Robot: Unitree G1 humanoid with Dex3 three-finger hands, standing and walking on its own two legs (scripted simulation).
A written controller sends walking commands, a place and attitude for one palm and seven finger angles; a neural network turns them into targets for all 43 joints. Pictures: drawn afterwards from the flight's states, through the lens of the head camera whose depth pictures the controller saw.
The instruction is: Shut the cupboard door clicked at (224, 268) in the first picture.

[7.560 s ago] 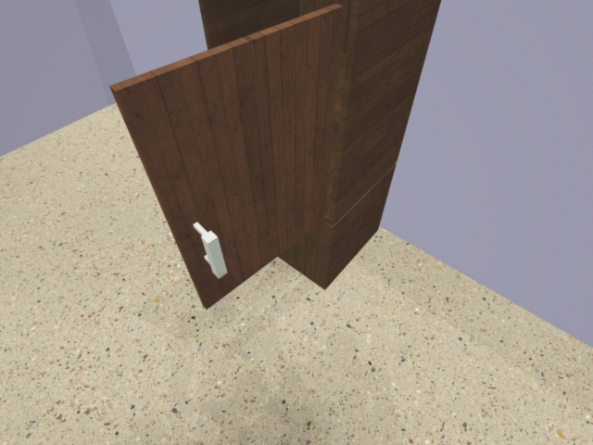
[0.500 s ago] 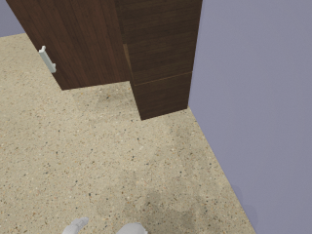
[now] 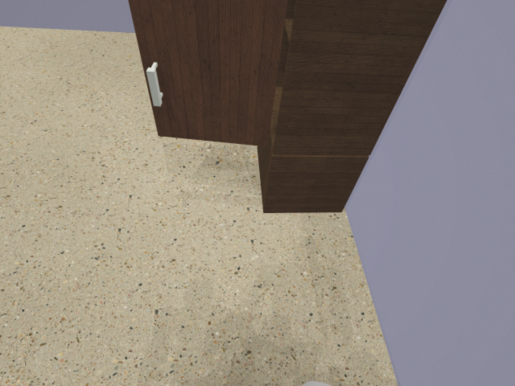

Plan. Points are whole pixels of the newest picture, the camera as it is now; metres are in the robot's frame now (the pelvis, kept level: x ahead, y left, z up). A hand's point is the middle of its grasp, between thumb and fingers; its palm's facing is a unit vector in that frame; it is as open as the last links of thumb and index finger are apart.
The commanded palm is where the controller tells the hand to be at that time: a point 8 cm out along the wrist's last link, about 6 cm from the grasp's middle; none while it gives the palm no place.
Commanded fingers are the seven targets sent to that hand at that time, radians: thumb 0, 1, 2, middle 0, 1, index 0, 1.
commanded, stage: take the last steps up to it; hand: left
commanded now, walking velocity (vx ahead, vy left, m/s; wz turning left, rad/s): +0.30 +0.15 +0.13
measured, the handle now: (156, 84) +0.94 +0.41 -0.10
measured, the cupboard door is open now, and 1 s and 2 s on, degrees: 83 83 83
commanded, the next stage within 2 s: come to a stop and stand still in 1.28 s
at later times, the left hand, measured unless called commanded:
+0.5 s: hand (187, 311) +0.26 +0.15 -0.15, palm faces +0.06 -0.98 -0.20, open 7.3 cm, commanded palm none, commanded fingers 0.00 0.90 0.90 -0.20 -0.30 -0.20 -0.30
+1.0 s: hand (133, 339) +0.21 +0.25 -0.19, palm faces +0.19 -0.97 -0.16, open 7.3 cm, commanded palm none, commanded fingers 0.00 0.90 0.90 -0.20 -0.30 -0.20 -0.30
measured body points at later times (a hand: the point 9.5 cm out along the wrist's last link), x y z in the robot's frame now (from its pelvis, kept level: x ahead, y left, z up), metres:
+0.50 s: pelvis +0.15 -0.02 +0.00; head +0.18 -0.04 +0.44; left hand +0.26 +0.20 -0.13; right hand +0.08 -0.25 -0.17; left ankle +0.06 +0.09 -0.65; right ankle +0.18 -0.10 -0.74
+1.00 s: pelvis +0.31 +0.09 -0.01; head +0.34 +0.11 +0.44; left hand +0.20 +0.30 -0.17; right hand +0.46 -0.12 -0.14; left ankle +0.35 +0.19 -0.74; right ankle +0.22 -0.05 -0.66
